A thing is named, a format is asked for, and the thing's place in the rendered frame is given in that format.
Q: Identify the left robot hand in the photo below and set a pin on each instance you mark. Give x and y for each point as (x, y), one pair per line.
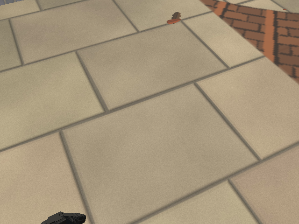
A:
(65, 218)

